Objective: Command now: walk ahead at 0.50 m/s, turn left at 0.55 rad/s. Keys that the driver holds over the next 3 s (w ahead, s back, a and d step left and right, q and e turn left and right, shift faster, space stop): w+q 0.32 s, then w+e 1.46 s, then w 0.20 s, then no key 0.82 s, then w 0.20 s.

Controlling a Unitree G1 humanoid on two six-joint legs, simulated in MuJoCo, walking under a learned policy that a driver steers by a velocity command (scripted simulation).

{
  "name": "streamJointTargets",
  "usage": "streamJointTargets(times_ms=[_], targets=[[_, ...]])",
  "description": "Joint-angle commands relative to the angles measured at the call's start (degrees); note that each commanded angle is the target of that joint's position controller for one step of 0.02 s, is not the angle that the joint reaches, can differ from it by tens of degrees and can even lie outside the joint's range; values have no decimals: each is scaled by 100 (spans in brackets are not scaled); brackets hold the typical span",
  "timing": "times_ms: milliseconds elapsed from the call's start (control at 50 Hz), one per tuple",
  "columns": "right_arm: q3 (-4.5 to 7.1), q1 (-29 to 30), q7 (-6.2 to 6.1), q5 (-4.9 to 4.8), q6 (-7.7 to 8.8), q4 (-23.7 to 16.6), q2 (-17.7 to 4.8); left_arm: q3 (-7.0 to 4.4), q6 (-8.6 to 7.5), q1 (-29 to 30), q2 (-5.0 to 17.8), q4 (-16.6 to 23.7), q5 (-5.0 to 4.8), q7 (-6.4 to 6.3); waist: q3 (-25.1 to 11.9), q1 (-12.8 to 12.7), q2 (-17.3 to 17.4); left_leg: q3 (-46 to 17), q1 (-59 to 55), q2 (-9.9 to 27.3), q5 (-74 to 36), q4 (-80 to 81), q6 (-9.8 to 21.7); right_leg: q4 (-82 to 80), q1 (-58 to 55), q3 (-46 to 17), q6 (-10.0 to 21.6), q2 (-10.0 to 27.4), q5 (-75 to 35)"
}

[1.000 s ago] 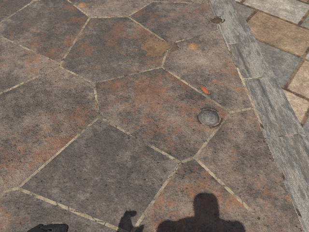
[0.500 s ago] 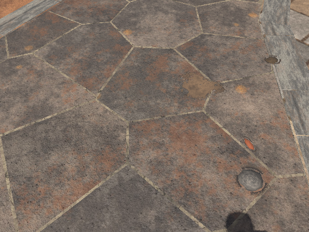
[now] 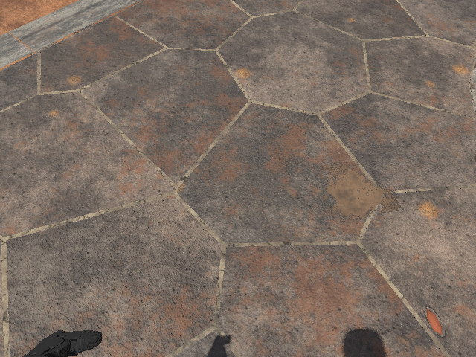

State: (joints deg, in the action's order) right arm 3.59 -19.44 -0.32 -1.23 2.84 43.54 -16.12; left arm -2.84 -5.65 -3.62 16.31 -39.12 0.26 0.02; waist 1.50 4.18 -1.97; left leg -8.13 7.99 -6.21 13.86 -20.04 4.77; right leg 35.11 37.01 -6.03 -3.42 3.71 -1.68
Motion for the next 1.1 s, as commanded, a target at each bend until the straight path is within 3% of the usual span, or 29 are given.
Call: streamJointTargets(times_ms=[20, 80, 100, 120, 140, 160, 180, 200, 220, 240, 280, 380, 460, 520, 560, 580, 600, 620, 640, 660, 680, 720, 760, 820, 900, 1020, 1040, 1080, 1100], targets=[[263, -215, -72, -41, -2, -272, -964, -110, -155, 644, 460, 531, -66, 83, -129, 43, 718, -1125, 275, 1288, -927, 294, 731, -568, -766, 189, 27, -361, -231], [285, -148, -97, -17, -64, -314, -960, -204, -233, 403, 658, 501, -88, 128, -171, -171, 919, -1611, -110, 1444, -1044, -220, 598, -839, -1153, 135, 246, -395, 454], [265, -46, -92, -13, -80, -360, -885, -260, -259, 1, 729, 395, -85, 110, -305, -407, 955, -1603, -63, 1324, -1239, -523, 495, -1068, -1710, 239, 382, -411, 455], [189, 8, -69, 16, -67, -435, -667, -347, -287, -597, 912, 292, -15, 70, -782, -709, 840, -1374, 199, 1029, -1401, -1322, 315, -1059, -2784, 71, 621, -114, 453], [64, -45, -55, 129, -45, -571, -339, -429, -275, -1497, 1250, 226, 54, 13, -1630, -1031, 122, -813, 993, 613, -359, -2956, 83, -931, -4317, -941, 973, 917, 734], [-10, -858, -52, -70, 8, -742, -131, -513, -187, -1827, 1573, -3, 82, 63, -2130, -602, -1958, -214, 3014, -7, 2111, -4624, -225, -1495, -5810, -3620, 1834, 2026, 2062], [98, -739, -71, -120, 1, -557, -763, -385, -156, -1647, 978, 119, -37, 84, -1596, -748, -1159, -344, 3655, 491, 1874, -5304, -308, -1713, -5488, -3723, 1690, 2000, 3093], [178, -102, -61, -74, -31, -635, -1017, -302, -115, -1445, 682, 156, -46, 52, -909, -908, -570, -191, 3782, 660, 1308, -5437, -356, -1767, -4822, -2759, 1452, 1746, 2848], [179, 187, -64, -17, -54, -700, -936, -258, -83, -1192, 622, 166, 11, 48, -540, -811, -157, -33, 3594, 844, 898, -5339, -406, -1866, -4153, -2065, 1349, 1505, 2063], [196, 379, -38, 31, -55, -781, -861, -226, -62, -1033, 516, 112, 28, 43, -250, -721, -142, -19, 3511, 989, 648, -5090, -432, -1994, -3689, -1577, 1337, 1304, 1479], [186, 304, 29, -52, -109, -829, -644, -204, -91, -933, 448, 38, 45, 30, -156, -548, -450, 101, 3158, 1188, 435, -4827, -449, -2269, -3216, -877, 1301, 1074, 1001], [39, 750, 55, 50, -105, -1017, -236, -273, -139, -1158, 710, -324, -15, 72, -45, -527, -148, 213, 3247, 1214, -178, -3597, -532, -2614, -3088, -146, 1594, 1054, -1], [-58, 1585, 191, 77, 93, -1147, -150, -287, -11, -1309, 914, -498, -176, 81, 123, -754, -107, 743, 2681, 1073, -1168, -1952, -528, -2574, -2993, 273, 1486, 762, -302], [-22, 1985, 264, 2, 177, -1295, -290, -323, 77, -1684, 1095, -679, -223, 73, 141, -834, -230, 764, 2381, 894, -1104, -1333, -482, -2342, -3308, 29, 1416, 979, -318], [59, 1813, 272, -12, 219, -1282, -485, -339, 140, -1706, 1161, -752, -242, 45, 43, -615, -368, 744, 1914, 797, -884, -979, -349, -2034, -3469, -125, 1286, 1097, -464], [137, 1395, 247, 10, 233, -1170, -613, -328, 162, -1621, 1161, -763, -255, 26, -172, -311, -369, 837, 1187, 688, -957, -712, -229, -1588, -3368, -11, 1159, 990, -989], [276, 667, 187, 65, 227, -951, -868, -268, 159, -1653, 1005, -771, -225, 18, -659, 38, -291, 855, -6, 679, -1047, -685, -72, -696, -3037, 206, 985, 693, -1327], [405, -343, 98, 190, 202, -819, -1293, -112, 130, -1591, 620, -603, -76, 19, -1544, 462, 234, -161, -1676, 1741, -1230, -933, 295, 1001, -1961, 468, 719, 336, 46], [452, -536, 80, 266, 143, -780, -1673, 71, 51, -2295, 6, -483, -111, 17, -2341, 116, 1785, -2582, -3169, 3132, -245, -414, 1087, 2911, -20, 522, 391, -455, 3404], [332, -561, 98, 231, 138, -774, -1161, -80, 18, -2065, 609, -573, -253, 23, -2183, 319, 1322, -3006, -2823, 3015, 542, 14, 1068, 3667, 510, -121, 391, -274, 3538], [238, -272, 100, 156, 154, -723, -905, -168, 26, -1651, 844, -432, -327, 27, -1330, 248, 1155, -2142, -2215, 2832, 519, 135, 872, 3834, 863, -47, 426, -55, 3084], [129, 384, 141, 152, 203, -671, -535, -190, 101, -1325, 751, -381, -192, -6, -573, -105, 884, -1045, -917, 2395, -216, 502, 700, 3462, 534, 75, 395, 293, 2287], [124, 696, 149, 194, 297, -600, -386, -188, 257, -1508, 535, -437, -216, 4, -344, -397, 938, -376, -204, 2216, -697, 900, 647, 3243, -17, 33, 344, 440, 1909], [201, 761, 93, 197, 396, -427, -513, -163, 399, -1259, 336, -304, -186, 4, -62, -501, 662, 296, 31, 2260, -1332, 1210, 692, 2856, 152, -9, 242, 480, 1462], [279, 639, 6, 198, 364, -244, -715, -108, 385, -703, 225, -120, -159, 121, 116, -363, 533, 1146, -130, 2112, -1548, 1307, 561, 1590, 189, 143, 248, 422, 338], [400, 227, -34, 37, 200, 21, -1033, -73, 383, 296, 274, 316, -151, 315, 425, -46, 442, 1719, -889, 2331, -1673, 1098, 354, 375, 165, 646, 554, 263, 408], [420, 203, -35, 6, 159, 55, -1085, -92, 389, 344, 320, 375, -146, 338, 416, -70, 466, 1786, -1065, 2372, -2017, 918, 306, 287, 119, 751, 644, 189, 655], [464, 267, -55, -44, 76, 58, -1266, -191, 414, 92, 495, 418, -134, 352, 99, -314, 632, 1970, -1261, 2356, -3888, 127, 176, 233, -521, 1103, 876, -177, 1247], [470, 350, -64, -75, 20, 44, -1312, -308, 428, -502, 669, 295, -149, 336, -262, -684, 641, 2122, -1172, 2239, -4727, -768, 68, 88, -1332, 1294, 1033, -466, 1332]])
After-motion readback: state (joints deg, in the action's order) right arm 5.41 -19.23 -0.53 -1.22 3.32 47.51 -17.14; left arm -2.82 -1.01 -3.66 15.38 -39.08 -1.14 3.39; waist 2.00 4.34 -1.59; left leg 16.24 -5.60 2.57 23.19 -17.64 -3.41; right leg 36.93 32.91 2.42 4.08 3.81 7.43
